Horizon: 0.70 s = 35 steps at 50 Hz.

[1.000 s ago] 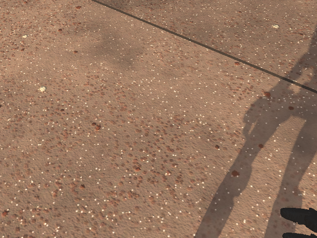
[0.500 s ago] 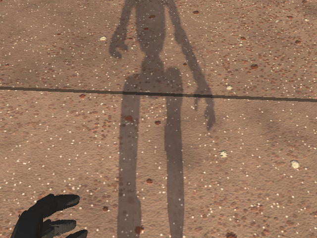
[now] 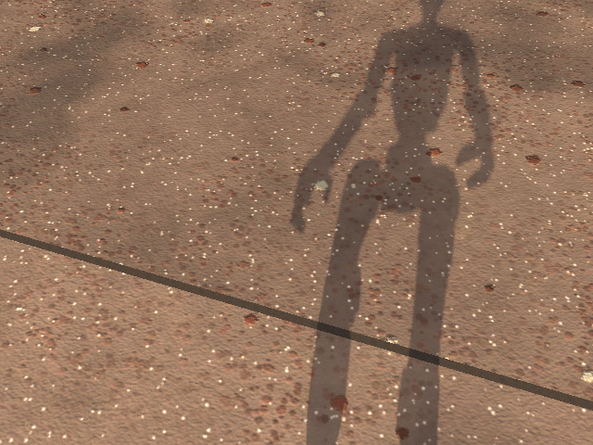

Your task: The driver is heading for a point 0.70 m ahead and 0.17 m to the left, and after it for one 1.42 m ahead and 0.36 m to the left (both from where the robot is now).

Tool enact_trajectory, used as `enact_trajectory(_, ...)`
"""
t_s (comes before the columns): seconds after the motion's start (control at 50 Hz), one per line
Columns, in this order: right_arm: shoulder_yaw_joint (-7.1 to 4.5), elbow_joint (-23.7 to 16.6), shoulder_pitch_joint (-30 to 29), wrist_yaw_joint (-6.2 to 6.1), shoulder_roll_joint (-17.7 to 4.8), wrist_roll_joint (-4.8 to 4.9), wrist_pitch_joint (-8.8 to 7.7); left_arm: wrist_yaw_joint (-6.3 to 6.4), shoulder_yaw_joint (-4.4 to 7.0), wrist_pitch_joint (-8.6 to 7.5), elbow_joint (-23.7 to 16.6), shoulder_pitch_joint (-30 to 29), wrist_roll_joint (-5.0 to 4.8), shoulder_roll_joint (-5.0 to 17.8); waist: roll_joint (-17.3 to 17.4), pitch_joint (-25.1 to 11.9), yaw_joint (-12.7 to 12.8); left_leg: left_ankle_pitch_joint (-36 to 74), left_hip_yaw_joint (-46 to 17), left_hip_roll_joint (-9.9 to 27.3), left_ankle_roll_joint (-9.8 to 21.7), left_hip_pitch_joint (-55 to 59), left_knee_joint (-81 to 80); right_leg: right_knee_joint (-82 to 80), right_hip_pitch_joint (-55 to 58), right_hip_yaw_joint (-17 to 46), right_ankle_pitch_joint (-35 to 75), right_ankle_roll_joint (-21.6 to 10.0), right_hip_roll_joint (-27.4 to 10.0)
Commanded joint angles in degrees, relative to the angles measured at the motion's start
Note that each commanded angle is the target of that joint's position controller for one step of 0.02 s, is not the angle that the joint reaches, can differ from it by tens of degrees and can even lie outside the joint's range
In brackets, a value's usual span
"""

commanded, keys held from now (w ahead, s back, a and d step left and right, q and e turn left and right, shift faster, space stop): w+q+shift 0.62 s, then w+e+shift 0.38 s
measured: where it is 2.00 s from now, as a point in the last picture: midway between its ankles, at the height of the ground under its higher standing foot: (132, 181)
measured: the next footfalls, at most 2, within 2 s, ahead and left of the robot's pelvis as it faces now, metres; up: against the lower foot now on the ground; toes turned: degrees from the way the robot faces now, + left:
right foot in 0.38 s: +0.61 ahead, -0.09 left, +0.00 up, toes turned +32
left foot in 0.86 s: +0.78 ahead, +0.40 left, +0.00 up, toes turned +40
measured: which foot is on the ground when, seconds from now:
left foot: down 0.00-0.40, up 0.42-0.84, down 0.86-1.00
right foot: up 0.00-0.36, down 0.38-0.86, up 0.88-1.00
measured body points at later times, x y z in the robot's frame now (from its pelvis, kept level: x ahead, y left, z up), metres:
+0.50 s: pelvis +0.45 -0.01 +0.03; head +0.47 +0.02 +0.47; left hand +0.49 +0.32 -0.05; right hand +0.66 -0.22 -0.07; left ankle +0.26 +0.02 -0.57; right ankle +0.57 -0.11 -0.69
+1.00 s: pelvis +0.78 +0.27 +0.03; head +0.80 +0.29 +0.48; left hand +0.66 +0.52 -0.10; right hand +1.04 +0.13 -0.06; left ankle +0.75 +0.37 -0.69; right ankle +0.77 +0.07 -0.58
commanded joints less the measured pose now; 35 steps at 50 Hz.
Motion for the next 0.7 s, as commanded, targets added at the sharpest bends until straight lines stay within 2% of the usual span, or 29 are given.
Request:
enact_trajectory(0.02, -2.52, 0.83, 20.18, -0.77, -7.07, -2.82, -0.33, -2.74, -2.01, -6.27, -14.48, -7.3, -2.41, 1.96, 12.17, -14.75, -5.25, -23.55, -53.01, 15.89, 16.45, 51.74, -23.5, 40.64, -54.16, 18.73, -4.34, -3.79, 3.65)
enact_trajectory(0.04, -2.36, 0.02, 18.22, -0.5, -5.72, -2.47, -1.38, -2.79, -1.12, -6.87, -15.77, -12.03, -2.83, 4.95, -0.78, -9.16, -3.42, -28.98, -54.38, 15.67, 12.44, 43.93, -29.48, 31.57, -51.95, 19.09, 1.43, -6.29, 0.93)
enact_trajectory(0.06, -2.57, -1.18, 13.21, -0.15, -6.47, -2.06, -2.35, -2.52, -1.13, -6.64, -15.66, -11.03, -2.24, 4.45, -7.91, -4.37, 1.48, -27.33, -53.26, 15.4, 11.81, 34.26, -30.28, 24.88, -49.03, 19.41, 5.19, -5.77, -1.15)
enact_trajectory(0.08, -2.7, -2.33, 9.34, -0.21, -6.89, -1.89, -3.02, -1.99, -1.14, -6.01, -15.02, -10.8, -0.67, 4.3, -9.79, -2.0, 3.36, -22.14, -50.48, 12.67, 11.71, 27.17, -29.95, 20.4, -45.49, 20.25, 6.9, -4.41, -2.56)
enact_trajectory(0.12, -2.53, -3.23, 6.32, -0.97, -6.56, -1.49, -3.07, -0.96, -0.37, -4.55, -14.11, -9.89, 0.14, 5.96, -8.3, 0.52, 5.18, -10.92, -41.34, 7.96, 10.73, 19.13, -30.6, 13.33, -41.04, 19.93, 8.84, -1.41, -4.72)
enact_trajectory(0.14, -2.23, -2.84, 6.81, -1.44, -5.59, -0.96, -3.08, -0.45, -0.29, -3.99, -14.37, -10.92, 0.38, 6.22, -7.44, 1.55, 4.86, -6.28, -37.69, 6.61, 10.26, 16.39, -30.29, 8.39, -40.21, 19.01, 9.26, -0.04, -5.53)
enact_trajectory(0.16, -1.92, -2.31, 7.75, -2.03, -4.78, -0.43, -3.03, -0.12, -0.59, -3.62, -15.63, -14.01, 0.94, 5.57, -6.43, 2.85, 3.61, -1.62, -34.05, 5.02, 9.58, 13.1, -30.34, 2.1, -38.74, 17.42, 11.06, 1.13, -5.65)
enact_trajectory(0.2, -1.81, -1.03, 9.0, -3.33, -4.48, 0.19, -2.24, -0.14, -1.62, -3.46, -18.88, -22.41, 1.46, 2.01, -2.76, 4.4, 0.09, 3.71, -28.27, 1.09, 7.06, 7.66, -29.26, -11.34, -34.15, 14.1, 20.9, 3.06, -3.57)
enact_trajectory(0.22, -2.03, -0.38, 9.51, -3.67, -5.03, 0.28, -1.74, -0.35, -1.95, -3.48, -19.96, -25.08, 1.21, 0.36, -0.61, 3.83, -1.49, 3.7, -26.79, -0.4, 5.25, 5.84, -28.35, -17.88, -30.44, 12.91, 25.45, 3.51, -2.08)
enact_trajectory(0.24, -2.33, 0.24, 10.53, -3.77, -5.76, 0.28, -1.37, -0.58, -1.83, -3.6, -20.67, -26.65, 0.53, -0.02, 0.85, 2.31, -2.99, 2.84, -27.12, -0.59, 3.89, 4.92, -28.09, -22.26, -26.07, 11.88, 29.04, 3.99, -0.3)
enact_trajectory(0.26, -2.59, 0.87, 11.52, -3.77, -6.28, 0.42, -1.15, -0.73, -1.23, -3.76, -21.01, -27.15, -0.38, 0.86, 1.84, 0.75, -3.93, 1.16, -28.7, -0.1, 3.12, 5.73, -27.28, -25.12, -22.68, 12.29, 31.51, 4.5, 0.91)
enact_trajectory(0.3, -2.7, 1.85, 12.19, -3.99, -5.69, 0.88, -1.08, -0.73, 0.28, -4.14, -21.14, -27.06, -1.98, 3.67, 3.84, -0.64, -3.92, -0.09, -31.83, 1.03, 1.89, 12.43, -23.37, -30.07, -21.4, 15.16, 31.49, 4.64, 0.78)
enact_trajectory(0.32, -2.82, 2.11, 12.13, -4.15, -5.29, 0.96, -1.0, -0.71, 0.94, -4.45, -21.22, -27.07, -2.52, 4.98, 4.49, -0.84, -3.47, 2.16, -33.08, 1.97, 1.15, 16.45, -20.78, -32.1, -21.59, 16.13, 30.04, 4.05, 0.29)
enact_trajectory(0.34, -3.07, 2.06, 11.42, -4.22, -5.4, 0.76, -0.84, -0.64, 1.87, -4.84, -20.8, -25.07, -2.89, 6.67, 5.11, -2.17, -1.76, 8.62, -33.8, 2.74, 0.22, 19.94, -16.76, -33.11, -19.72, 16.12, 27.78, 3.05, 0.28)
enact_trajectory(0.36, -3.32, 1.64, 9.75, -4.03, -6.02, 0.26, -0.62, -0.5, 3.2, -5.24, -19.47, -18.3, -3.1, 8.65, 5.3, -6.72, 2.75, 18.43, -32.42, 2.04, -1.49, 22.12, -8.47, -33.29, -12.7, 15.2, 26.06, 1.49, 0.11)
enact_trajectory(0.38, -2.83, -0.09, 6.45, -3.52, -5.43, -1.4, -0.38, -0.15, 4.15, -4.98, -17.03, -4.55, -3.35, 9.99, 5.93, -16.09, 10.2, 22.2, -29.53, 1.61, -3.57, 17.87, 6.14, -27.46, 2.84, 16.87, 21.85, -0.82, -4.53)
enact_trajectory(0.4, -0.5, -2.08, 7.82, -2.99, 1.59, -3.74, -0.45, 0.27, 4.36, -4.02, -14.65, 8.72, -2.99, 12.93, -4.6, -25.76, 12.37, -7.24, -24.45, -1.31, -4.31, 5.92, 26.36, -23.97, 21.64, 29.86, 7.98, -2.92, -15.12)
enact_trajectory(0.42, 0.97, -5.1, 18.25, -2.69, 3.16, 2.0, -1.11, -1.35, 4.66, -4.2, -13.1, 6.99, -0.33, 16.39, -35.57, -31.47, 4.34, -20.37, -19.57, -2.66, -6.02, -13.03, 42.11, -39.25, 30.68, 68.32, -19.03, -13.98, -29.06)
enact_trajectory(0.44, 0.33, -2.5, 14.54, -3.59, -2.53, 2.85, -0.33, -1.22, 3.76, -3.54, -15.66, 2.02, -0.13, 8.97, -23.48, -21.44, 7.23, -13.12, -17.1, 3.47, -6.52, -18.9, 45.79, -42.52, 23.94, 65.52, -30.93, -12.42, -25.87)
enact_trajectory(0.46, -0.39, -3.72, 7.01, -3.44, -5.95, 1.0, -0.07, -0.7, 3.07, -2.83, -15.06, 0.36, -0.47, 6.1, -13.92, -13.04, 8.84, -8.71, -14.16, 4.45, -6.65, -19.78, 45.06, -42.24, 15.86, 53.33, -20.12, -10.07, -22.97)
enact_trajectory(0.48, -0.54, -4.71, 1.96, -3.27, -5.6, -0.73, 0.14, -0.74, 2.94, -2.39, -13.64, 0.13, 0.18, 6.3, -2.37, -7.77, 8.58, -7.06, -12.84, 6.33, -6.65, -17.03, 43.17, -42.21, 7.7, 43.91, -6.11, -8.63, -20.24)
enact_trajectory(0.5, -0.71, -6.32, -0.71, -2.89, -4.75, -1.43, -0.02, -0.77, 2.89, -2.36, -12.12, -1.17, 0.61, 6.33, -1.45, -3.97, 6.98, -5.08, -13.2, 8.52, -6.53, -15.78, 39.75, -42.34, 1.68, 37.74, 2.89, -8.87, -18.72)
enact_trajectory(0.52, -0.72, -6.93, -0.9, -2.38, -3.85, -0.67, 0.4, -0.82, 2.41, -2.55, -10.8, -2.1, 0.78, 5.01, -2.87, -2.1, 5.4, -4.86, -13.3, 10.43, -6.33, -13.65, 38.09, -43.36, -2.57, 32.25, 7.35, -8.27, -17.19)
enact_trajectory(0.54, -0.44, -7.27, -2.29, -2.21, -2.19, -0.03, 0.74, -1.47, 1.89, -2.72, -8.96, -0.64, 0.2, 2.48, -4.05, -1.12, 5.98, -5.71, -12.27, 11.43, -5.56, -13.29, 37.22, -43.43, -3.95, 25.45, 13.35, -6.72, -14.77)
enact_trajectory(0.56, -0.04, -8.55, -1.25, -1.89, -1.15, 0.81, 1.22, -1.64, 1.64, -2.74, -7.75, -1.61, -0.38, 2.64, -7.45, -1.25, 3.77, -5.7, -12.24, 12.48, -5.71, -14.51, 37.0, -44.66, -5.25, 25.97, 12.69, -8.2, -16.31)
enact_trajectory(0.58, 0.19, -8.89, -1.67, -1.69, -1.04, 0.95, 1.69, -1.68, 1.7, -2.77, -7.01, -2.78, -1.07, 2.67, -6.64, 0.48, 2.92, -5.21, -12.46, 13.82, -6.14, -16.22, 36.25, -46.08, -7.09, 24.17, 14.04, -8.77, -16.9)
enact_trajectory(0.62, 0.58, -9.82, -2.94, -1.23, -1.0, 0.38, 1.95, -1.36, 1.98, -2.72, -6.11, -4.05, -0.84, 4.36, -4.7, 2.45, 1.73, -1.32, -12.08, 14.21, -7.37, -18.65, 34.47, -47.96, -8.85, 18.36, 18.96, -8.76, -17.23)
enact_trajectory(0.66, 1.28, -10.61, -6.19, -1.16, -0.45, -0.35, 1.01, -1.53, 1.95, -3.19, -4.62, -1.71, -0.28, 5.92, -1.65, 5.06, 2.31, 5.44, -12.67, 12.19, -7.55, -16.45, 25.51, -50.73, -12.6, 14.48, 22.34, -9.34, -15.54)
enact_trajectory(0.7, 1.78, -11.76, -11.53, -0.41, -0.27, -0.77, -0.2, -1.56, 1.97, -3.18, -2.66, 1.98, -0.58, 7.54, 0.56, 7.19, 3.65, 10.84, -9.39, 9.77, -6.23, -12.85, 13.77, -53.97, -12.82, 11.09, 24.85, -9.36, -14.5)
